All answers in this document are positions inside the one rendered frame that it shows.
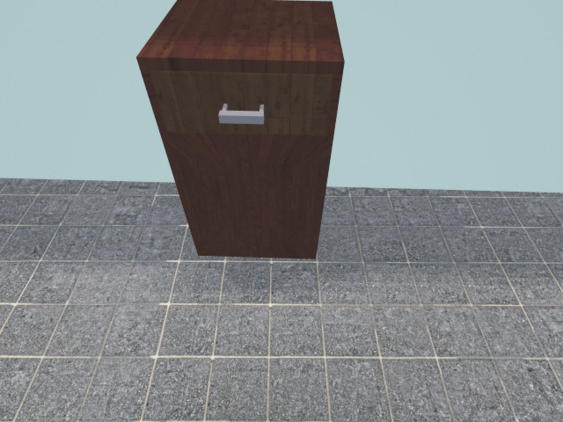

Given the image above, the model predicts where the handle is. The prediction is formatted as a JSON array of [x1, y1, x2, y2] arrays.
[[218, 104, 264, 124]]

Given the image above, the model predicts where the drawer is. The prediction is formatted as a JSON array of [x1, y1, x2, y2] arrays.
[[150, 70, 333, 135]]

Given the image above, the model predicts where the cabinet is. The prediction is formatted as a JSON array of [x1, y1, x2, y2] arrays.
[[136, 0, 345, 259]]

